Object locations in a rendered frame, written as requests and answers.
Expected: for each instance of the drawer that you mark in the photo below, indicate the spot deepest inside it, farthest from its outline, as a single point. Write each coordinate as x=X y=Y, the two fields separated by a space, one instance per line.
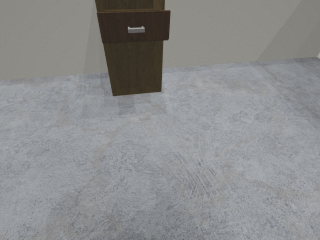
x=114 y=25

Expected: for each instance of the handle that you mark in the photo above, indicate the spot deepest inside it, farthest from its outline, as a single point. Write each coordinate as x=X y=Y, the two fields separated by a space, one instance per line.
x=136 y=30

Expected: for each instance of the cabinet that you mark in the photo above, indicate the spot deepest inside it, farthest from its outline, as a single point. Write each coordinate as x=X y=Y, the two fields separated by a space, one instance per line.
x=133 y=67

